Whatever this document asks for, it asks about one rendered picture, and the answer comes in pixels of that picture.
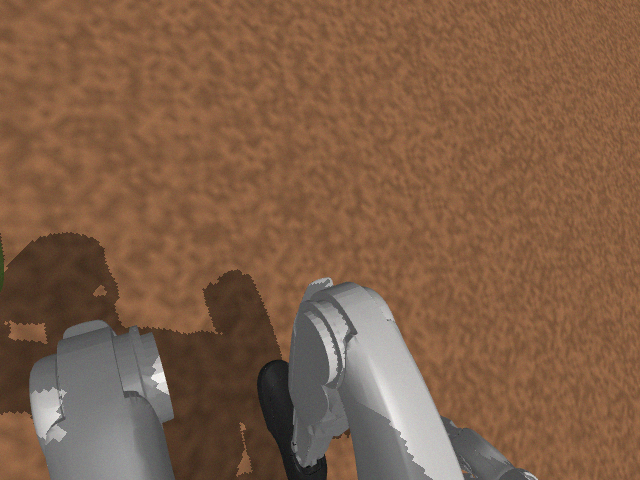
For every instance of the right robot foot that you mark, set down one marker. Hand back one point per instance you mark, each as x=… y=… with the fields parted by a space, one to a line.
x=277 y=409

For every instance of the right robot hand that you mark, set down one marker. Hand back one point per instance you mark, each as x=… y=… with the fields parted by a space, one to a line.
x=475 y=454

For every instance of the bottle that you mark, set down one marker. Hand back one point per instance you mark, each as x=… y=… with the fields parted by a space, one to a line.
x=1 y=268

